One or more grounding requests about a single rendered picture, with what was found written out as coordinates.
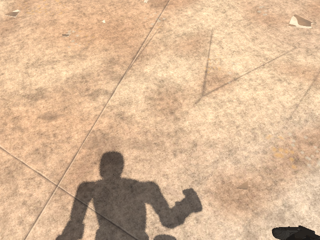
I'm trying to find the right robot hand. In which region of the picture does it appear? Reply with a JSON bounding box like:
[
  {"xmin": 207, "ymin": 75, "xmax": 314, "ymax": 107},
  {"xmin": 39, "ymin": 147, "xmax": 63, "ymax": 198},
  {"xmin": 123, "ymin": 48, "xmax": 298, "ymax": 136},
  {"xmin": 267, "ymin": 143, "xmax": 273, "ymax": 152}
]
[{"xmin": 272, "ymin": 225, "xmax": 320, "ymax": 240}]

